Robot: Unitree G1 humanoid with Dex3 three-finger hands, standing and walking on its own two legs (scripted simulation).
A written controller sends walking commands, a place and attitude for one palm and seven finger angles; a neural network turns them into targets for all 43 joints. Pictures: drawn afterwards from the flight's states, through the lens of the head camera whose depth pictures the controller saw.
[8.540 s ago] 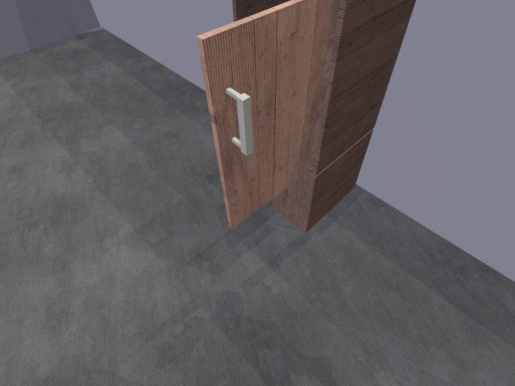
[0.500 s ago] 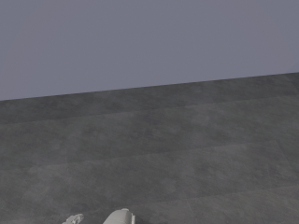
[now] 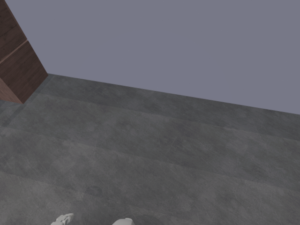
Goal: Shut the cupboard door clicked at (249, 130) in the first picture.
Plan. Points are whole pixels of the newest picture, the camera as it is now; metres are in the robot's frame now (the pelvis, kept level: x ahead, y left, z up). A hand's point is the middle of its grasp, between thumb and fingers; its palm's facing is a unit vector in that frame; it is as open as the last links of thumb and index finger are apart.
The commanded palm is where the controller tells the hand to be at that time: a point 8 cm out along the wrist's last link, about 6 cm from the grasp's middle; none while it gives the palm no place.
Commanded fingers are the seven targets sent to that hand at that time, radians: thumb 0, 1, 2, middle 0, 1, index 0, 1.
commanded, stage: walk to a spot facing it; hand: left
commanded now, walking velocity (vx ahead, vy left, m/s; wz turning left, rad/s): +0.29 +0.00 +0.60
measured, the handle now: out of the picture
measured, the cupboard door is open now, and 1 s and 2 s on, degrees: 88 88 88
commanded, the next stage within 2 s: turn to face it in 1.98 s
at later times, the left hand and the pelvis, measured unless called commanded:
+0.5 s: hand out of the picture +0.06 +0.26 -0.18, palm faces +0.35 -0.92 -0.18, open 7.4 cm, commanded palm none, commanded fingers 0.00 0.90 0.90 -0.20 -0.30 -0.20 -0.30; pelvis +0.12 +0.08 +0.00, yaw +18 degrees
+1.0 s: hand (77, 145) +0.39 +0.30 -0.14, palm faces +0.40 -0.90 -0.16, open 7.4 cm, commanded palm none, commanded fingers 0.00 0.90 0.90 -0.20 -0.30 -0.20 -0.30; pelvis +0.34 +0.10 +0.01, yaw +27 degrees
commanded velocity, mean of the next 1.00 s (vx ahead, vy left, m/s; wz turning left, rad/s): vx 0.35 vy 0.00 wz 0.37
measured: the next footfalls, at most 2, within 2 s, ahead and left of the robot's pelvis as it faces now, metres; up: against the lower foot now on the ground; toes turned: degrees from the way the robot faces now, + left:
left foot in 0.34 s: +0.17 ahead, +0.17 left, +0.00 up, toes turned +22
right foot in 0.88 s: +0.44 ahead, +0.02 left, +0.00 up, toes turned +18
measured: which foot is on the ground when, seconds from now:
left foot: up 0.00-0.32, down 0.34-0.88, up 0.90-1.00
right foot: down 0.00-0.34, up 0.36-0.86, down 0.88-1.00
